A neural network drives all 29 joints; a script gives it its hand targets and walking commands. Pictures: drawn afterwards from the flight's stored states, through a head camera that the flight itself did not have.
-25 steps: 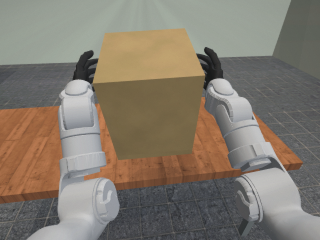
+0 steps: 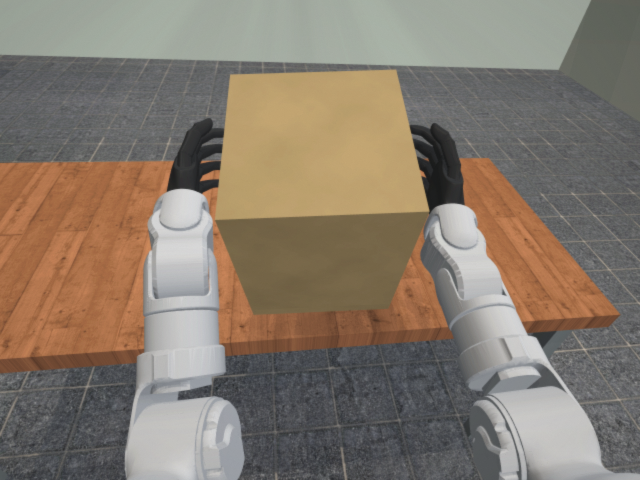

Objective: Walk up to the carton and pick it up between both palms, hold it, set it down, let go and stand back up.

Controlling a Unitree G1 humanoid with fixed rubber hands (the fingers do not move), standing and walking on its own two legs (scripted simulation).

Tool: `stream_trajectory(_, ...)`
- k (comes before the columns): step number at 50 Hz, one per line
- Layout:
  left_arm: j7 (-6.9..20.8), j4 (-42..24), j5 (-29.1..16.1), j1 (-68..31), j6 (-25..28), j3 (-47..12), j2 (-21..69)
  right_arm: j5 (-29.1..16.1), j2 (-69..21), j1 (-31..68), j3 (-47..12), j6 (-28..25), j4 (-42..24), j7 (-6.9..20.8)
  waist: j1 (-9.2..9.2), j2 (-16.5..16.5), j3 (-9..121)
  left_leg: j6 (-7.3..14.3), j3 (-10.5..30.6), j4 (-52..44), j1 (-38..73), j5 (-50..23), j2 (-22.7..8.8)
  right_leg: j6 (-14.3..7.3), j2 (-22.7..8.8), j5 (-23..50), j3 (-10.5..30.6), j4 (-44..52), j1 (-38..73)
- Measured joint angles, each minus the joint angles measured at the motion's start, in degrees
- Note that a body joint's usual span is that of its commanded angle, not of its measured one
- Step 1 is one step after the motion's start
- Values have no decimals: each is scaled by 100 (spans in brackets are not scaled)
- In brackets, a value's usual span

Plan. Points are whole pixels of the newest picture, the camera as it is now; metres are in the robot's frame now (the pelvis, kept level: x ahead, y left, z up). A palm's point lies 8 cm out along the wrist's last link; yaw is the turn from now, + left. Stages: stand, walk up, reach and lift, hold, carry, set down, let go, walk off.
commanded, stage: set down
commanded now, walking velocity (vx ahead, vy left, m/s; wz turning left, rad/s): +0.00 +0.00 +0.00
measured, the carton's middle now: (317, 204) +0.43 -0.01 +0.15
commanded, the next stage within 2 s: none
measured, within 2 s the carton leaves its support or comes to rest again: neither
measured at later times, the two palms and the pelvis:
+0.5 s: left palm (192, 190) +0.40 +0.14 +0.20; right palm (437, 195) +0.38 -0.15 +0.20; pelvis +0.00 +0.00 +0.00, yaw -1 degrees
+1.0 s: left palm (201, 203) +0.42 +0.14 +0.17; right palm (430, 201) +0.40 -0.15 +0.18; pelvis +0.01 +0.00 +0.00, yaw -2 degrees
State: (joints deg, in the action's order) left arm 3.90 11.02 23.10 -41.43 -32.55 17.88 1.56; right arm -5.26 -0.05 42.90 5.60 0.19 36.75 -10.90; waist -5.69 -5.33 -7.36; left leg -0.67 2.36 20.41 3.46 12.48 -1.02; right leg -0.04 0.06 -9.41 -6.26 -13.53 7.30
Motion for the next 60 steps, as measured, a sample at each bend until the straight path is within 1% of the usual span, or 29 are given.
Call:
stream_trajectory(4,-110,112,-30,-89,-8,-52,32,-46,114,45,-15,-16,77,27,32,38,59,33,-55,7,-48,6,14,26,-20,1,53,-36,-80)
stream_trajectory(8,-107,386,45,-301,-29,61,58,42,123,226,143,44,300,99,93,72,140,62,-105,-68,-45,-39,42,47,-52,15,100,-48,-134)
stream_trajectory(15,-33,952,139,-589,85,312,50,448,-58,482,706,49,696,260,191,86,226,76,-121,-208,-52,-139,86,57,-98,38,112,-51,-206)
stream_trajectory(22,-80,1446,73,-636,400,377,29,804,-190,518,1150,-140,974,362,244,88,236,52,-113,-245,-87,-163,81,46,-95,35,102,-57,-259)
stream_trajectory(31,-206,2007,-30,-609,878,420,41,969,-138,508,1277,-400,1304,397,299,112,309,16,-148,-255,-164,-139,22,16,-38,30,137,-46,-354)
stream_trajectory(39,-237,2392,-93,-635,1174,534,9,1097,-151,574,1393,-503,1521,397,346,135,380,9,-179,-320,-239,-159,7,9,-24,33,165,-34,-466)
stream_trajectory(47,-258,2698,-151,-697,1376,606,-33,1288,-216,629,1639,-585,1665,421,387,145,427,19,-206,-326,-326,-154,20,25,-38,38,189,-27,-561)
stream_trajectory(60,-364,3066,-143,-803,1574,669,6,1552,-236,675,2053,-642,1848,542,450,139,495,42,-293,-271,-469,-101,21,50,-43,42,272,-36,-714)
